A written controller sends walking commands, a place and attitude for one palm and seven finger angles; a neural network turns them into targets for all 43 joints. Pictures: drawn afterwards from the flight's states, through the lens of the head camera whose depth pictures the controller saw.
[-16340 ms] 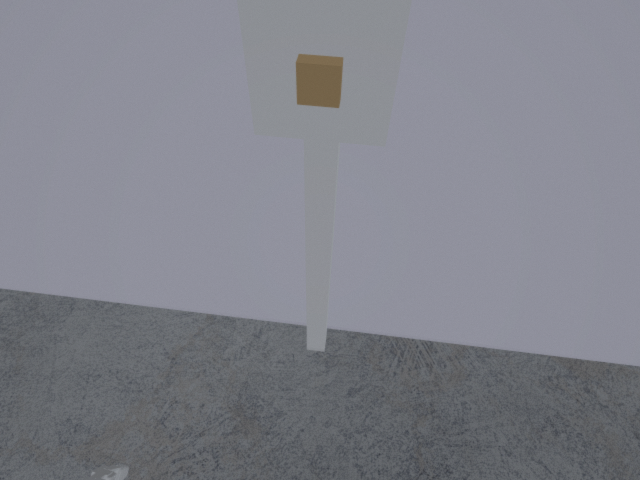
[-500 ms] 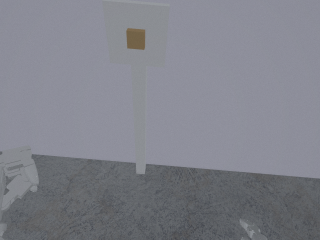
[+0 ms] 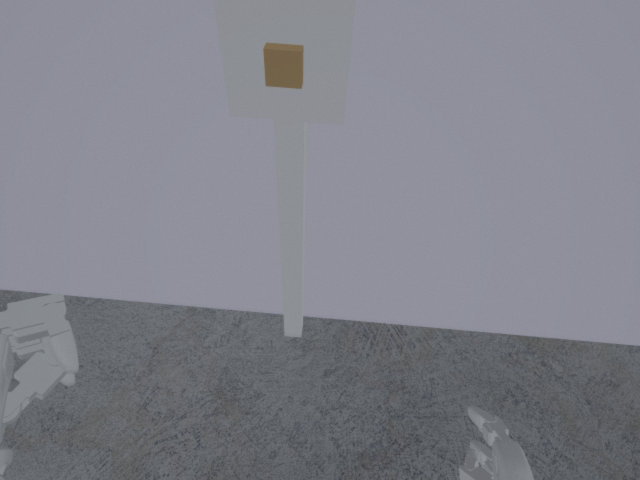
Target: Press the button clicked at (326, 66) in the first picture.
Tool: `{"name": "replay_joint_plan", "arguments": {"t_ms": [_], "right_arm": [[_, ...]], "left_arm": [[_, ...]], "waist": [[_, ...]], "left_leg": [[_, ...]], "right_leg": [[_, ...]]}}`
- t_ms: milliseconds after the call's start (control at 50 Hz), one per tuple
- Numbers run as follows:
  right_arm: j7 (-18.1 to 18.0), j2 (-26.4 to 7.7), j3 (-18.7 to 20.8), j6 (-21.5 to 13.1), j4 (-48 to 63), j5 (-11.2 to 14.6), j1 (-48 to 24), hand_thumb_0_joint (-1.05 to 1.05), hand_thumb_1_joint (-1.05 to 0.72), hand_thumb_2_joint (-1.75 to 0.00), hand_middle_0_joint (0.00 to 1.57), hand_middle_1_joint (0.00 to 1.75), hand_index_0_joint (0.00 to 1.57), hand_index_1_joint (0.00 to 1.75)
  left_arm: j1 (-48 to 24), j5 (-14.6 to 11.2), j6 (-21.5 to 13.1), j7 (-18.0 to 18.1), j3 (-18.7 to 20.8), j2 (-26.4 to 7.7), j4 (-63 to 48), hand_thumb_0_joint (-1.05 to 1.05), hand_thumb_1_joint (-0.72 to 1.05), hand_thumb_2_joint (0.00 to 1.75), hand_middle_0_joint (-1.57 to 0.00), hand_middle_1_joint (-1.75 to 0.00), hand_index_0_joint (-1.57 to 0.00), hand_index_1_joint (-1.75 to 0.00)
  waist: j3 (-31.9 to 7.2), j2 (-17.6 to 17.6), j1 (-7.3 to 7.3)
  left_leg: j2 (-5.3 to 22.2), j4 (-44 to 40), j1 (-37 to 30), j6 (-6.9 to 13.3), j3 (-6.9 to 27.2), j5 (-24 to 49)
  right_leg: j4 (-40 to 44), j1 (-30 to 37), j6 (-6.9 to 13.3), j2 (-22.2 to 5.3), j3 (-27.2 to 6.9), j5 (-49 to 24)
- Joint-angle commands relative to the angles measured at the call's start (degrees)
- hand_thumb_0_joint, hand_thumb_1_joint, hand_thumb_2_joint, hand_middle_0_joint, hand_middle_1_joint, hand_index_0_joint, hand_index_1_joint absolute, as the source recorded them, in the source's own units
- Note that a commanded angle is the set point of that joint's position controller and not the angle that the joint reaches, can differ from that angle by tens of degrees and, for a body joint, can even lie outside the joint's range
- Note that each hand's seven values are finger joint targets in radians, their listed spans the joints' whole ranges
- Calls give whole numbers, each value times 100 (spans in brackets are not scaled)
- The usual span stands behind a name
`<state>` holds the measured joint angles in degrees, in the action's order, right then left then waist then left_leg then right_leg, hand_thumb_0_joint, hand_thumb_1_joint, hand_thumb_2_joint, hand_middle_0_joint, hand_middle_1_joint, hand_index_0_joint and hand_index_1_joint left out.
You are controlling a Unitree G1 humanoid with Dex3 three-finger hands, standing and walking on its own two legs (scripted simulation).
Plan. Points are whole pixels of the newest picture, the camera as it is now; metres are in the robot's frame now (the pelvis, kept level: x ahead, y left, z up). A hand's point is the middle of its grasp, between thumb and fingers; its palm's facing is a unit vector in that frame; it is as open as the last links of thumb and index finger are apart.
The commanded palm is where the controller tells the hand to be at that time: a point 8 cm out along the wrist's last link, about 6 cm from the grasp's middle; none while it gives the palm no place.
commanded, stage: stop stepping back and stand still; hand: left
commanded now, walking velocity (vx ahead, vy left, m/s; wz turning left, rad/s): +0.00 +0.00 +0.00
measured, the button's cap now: (284, 65) +0.68 +0.11 +0.20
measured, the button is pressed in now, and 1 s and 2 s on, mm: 0 0 0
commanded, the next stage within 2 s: let the arm hang, fingers relaxed in 0.10 s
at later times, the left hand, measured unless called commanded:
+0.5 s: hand out of the picture +0.03 +0.19 -0.18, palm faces +0.00 -0.98 -0.20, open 3.3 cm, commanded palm none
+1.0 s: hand out of the picture -0.05 +0.17 -0.17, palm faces +0.05 -0.98 -0.21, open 7.0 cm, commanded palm none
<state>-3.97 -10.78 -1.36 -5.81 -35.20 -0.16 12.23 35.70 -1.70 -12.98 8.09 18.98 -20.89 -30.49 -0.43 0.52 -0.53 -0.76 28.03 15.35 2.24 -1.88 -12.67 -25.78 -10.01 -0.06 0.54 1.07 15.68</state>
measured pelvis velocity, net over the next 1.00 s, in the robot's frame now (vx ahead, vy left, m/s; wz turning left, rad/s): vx -0.02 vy -0.01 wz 0.02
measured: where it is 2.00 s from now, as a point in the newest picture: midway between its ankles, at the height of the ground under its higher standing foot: outside the picture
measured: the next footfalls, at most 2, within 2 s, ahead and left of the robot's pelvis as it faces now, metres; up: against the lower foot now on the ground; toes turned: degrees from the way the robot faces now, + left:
none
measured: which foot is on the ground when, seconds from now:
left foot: down 0.00-1.00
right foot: down 0.00-1.00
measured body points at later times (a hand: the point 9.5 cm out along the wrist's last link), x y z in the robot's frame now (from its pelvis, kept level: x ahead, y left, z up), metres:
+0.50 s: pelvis -0.02 +0.00 -0.01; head -0.01 +0.02 +0.44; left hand +0.03 +0.24 -0.16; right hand +0.05 -0.26 -0.13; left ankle +0.02 +0.09 -0.74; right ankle -0.02 -0.12 -0.74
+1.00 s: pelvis -0.02 -0.01 +0.00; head -0.02 -0.02 +0.45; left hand -0.05 +0.22 -0.15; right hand -0.04 -0.21 -0.17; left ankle +0.02 +0.09 -0.74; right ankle -0.02 -0.12 -0.74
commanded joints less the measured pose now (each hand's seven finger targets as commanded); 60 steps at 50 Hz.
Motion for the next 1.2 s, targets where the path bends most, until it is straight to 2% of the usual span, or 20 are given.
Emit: {"name": "replay_joint_plan", "arguments": {"t_ms": [0, 60, 160, 180, 200, 220, 240, 280, 320, 400, 460, 480, 520, 600, 660, 780, 880, 940, 1060, 1180], "right_arm": [[-65, -727, 301, -274, 958, 36, -487, 0, -90, -90, 20, 30, 20, 30], [-55, -743, 323, -231, 993, 39, -528, 0, -90, -90, 20, 30, 20, 30], [-78, -743, 320, -193, 1065, 24, -580, 0, -90, -90, 20, 30, 20, 30], [501, -1915, 639, -419, -455, 52, -840, 0, -90, -90, 20, 30, 20, 30], [486, -1499, 615, -44, -414, 96, -354, 0, -90, -90, 20, 30, 20, 30], [463, -1334, 536, 72, -396, 28, -194, 0, -90, -90, 20, 30, 20, 30], [451, -1310, 505, 147, -383, -15, -168, 0, -90, -90, 20, 30, 20, 30], [411, -1393, 443, 238, -439, -95, -293, 0, -90, -90, 20, 30, 20, 30], [394, -1418, 431, 329, -616, -131, -361, 0, -90, -90, 20, 30, 20, 30], [373, -1036, 259, 525, -1161, -161, -225, 0, -90, -90, 20, 30, 20, 30], [326, -914, 227, 574, -1537, -137, -1, 0, -90, -90, 20, 30, 20, 30], [307, -847, 226, 589, -1670, -134, 112, 0, -90, -90, 20, 30, 20, 30], [266, -748, 262, 610, -1840, -144, 291, 0, -90, -90, 20, 30, 20, 30], [228, -715, 307, 627, -2155, -100, 653, 0, -90, -90, 20, 30, 20, 30], [214, -681, 324, 639, -2376, -89, 845, 0, -90, -90, 20, 30, 20, 30], [204, -486, 319, 652, -2619, -93, 1071, 0, -90, -90, 20, 30, 20, 30], [207, -275, 295, 661, -2711, -106, 1145, 0, -90, -90, 20, 30, 20, 30], [203, -207, 293, 651, -2727, -106, 1133, 0, -90, -90, 20, 30, 20, 30], [188, -103, 285, 607, -2741, -107, 1068, 0, -90, -90, 20, 30, 20, 30], [168, -84, 275, 575, -2760, -94, 1008, 0, -90, -90, 20, 30, 20, 30]], "left_arm": [[-107, -36, -323, 130, 652, -806, -1105, 0, 90, 90, -130, -150, -130, -150], [-154, -49, -303, 107, 576, -722, -1060, 0, 90, 90, -130, -150, -130, -150], [-169, -45, -291, 117, 621, -805, -1117, 0, 90, 90, -130, -150, -130, -150], [-843, 477, 652, -677, -1318, -359, 3651, 0, 90, 90, -130, -150, -130, -150], [-844, 369, 1075, -760, -1172, -256, 3801, 0, 90, 90, -126, -146, -126, -146], [-996, 370, 1154, -782, -1266, -97, 3966, 0, 90, 90, -123, -142, -123, -142], [-1261, 393, 1181, -788, -1334, -98, 4217, 0, 90, 90, -119, -138, -119, -138], [-1567, 393, 1219, -801, -1378, -166, 4866, 0, 90, 90, -112, -130, -112, -130], [-1855, 381, 1240, -792, -1433, -263, 5654, 0, 90, 90, -104, -122, -104, -122], [-2015, 314, 1354, -721, -1659, -47, 7151, 0, 90, 90, -90, -106, -90, -106], [-1879, 281, 1343, -715, -1705, 34, 7956, 0, 90, 90, -79, -94, -79, -94], [-1810, 258, 1339, -708, -1718, 86, 8192, 0, 90, 90, -75, -90, -75, -90], [-1628, 280, 1341, -701, -1642, 236, 8524, 0, 90, 90, -68, -82, -68, -82], [-1510, 252, 1299, -696, -1725, 306, 9017, 0, 90, 90, -53, -66, -53, -66], [-1470, 241, 1290, -670, -1754, 349, 9250, 0, 90, 90, -42, -54, -42, -54], [-1297, 246, 1300, -618, -1759, 501, 9513, 0, 90, 90, -20, -30, -20, -30], [-1250, 252, 1300, -585, -1751, 653, 9546, 0, 90, 90, -20, -30, -20, -30], [-1243, 260, 1298, -569, -1740, 725, 9531, 0, 90, 90, -20, -30, -20, -30], [-1363, 255, 1258, -567, -1721, 810, 9496, 0, 90, 90, -20, -30, -20, -30], [-1471, 235, 1217, -567, -1709, 769, 9480, 0, 90, 90, -20, -30, -20, -30]], "waist": [[-531, -358, 39], [-400, -243, 65], [-390, -379, 53], [85, -372, 235], [-412, -339, 173], [-495, -88, 164], [-409, 323, 164], [-285, 739, 100], [-232, 852, 83], [57, -354, 54], [85, -630, 40], [93, -875, 39], [59, -1283, 26], [109, -518, 57], [404, -348, 85], [672, -13, 84], [761, 104, 102], [808, -70, 96], [765, 3, 103], [613, -137, 105]], "left_leg": [[646, -578, -395, -58, 639, 1454], [561, -566, -313, -96, 582, 1088], [539, -699, -277, -94, 592, 800], [641, 330, 181, -22, 656, 1633], [646, 292, -226, -88, 492, 1635], [682, 319, -138, 0, 607, 1274], [717, 232, -49, 74, 777, 1239], [722, 47, 305, 214, 1010, 1002], [586, 45, 212, 170, 938, 974], [571, -519, 217, 94, 955, 343], [573, -744, 202, 74, 976, -156], [568, -819, 170, 61, 978, -294], [643, -1084, 217, 85, 1089, -783], [665, -1071, 2, 104, 1072, -687], [673, -1117, -23, 102, 1060, -786], [642, -1129, 81, 109, 983, -873], [568, -989, 69, 91, 862, -706], [578, -982, 33, 83, 836, -638], [550, -854, -35, 42, 717, -182], [550, -707, -213, 2, 615, 431]], "right_leg": [[285, 133, 9, -264, -281, -1415], [496, 31, 45, -317, -417, -1299], [584, 17, 35, -293, -384, -1065], [-265, -721, 161, -708, -71, -1675], [-85, -759, 196, -701, -455, -1425], [-168, -824, 227, -656, -349, -926], [-261, -887, 258, -534, -292, -600], [-246, -572, 257, -491, -283, -390], [-70, -479, 354, -606, -475, -509], [139, -317, 296, -524, -467, -13], [339, -145, 311, -506, -436, 110], [363, -128, 325, -500, -423, 121], [387, -1, 339, -437, -295, 151], [576, -22, 350, -484, -285, 57], [662, -241, 362, -491, -303, 237], [676, -412, 343, -491, -329, 474], [729, -600, 342, -513, -425, 649], [671, -690, 333, -490, -413, 578], [696, -593, 335, -540, -431, 242], [737, -357, 341, -587, -458, -224]]}}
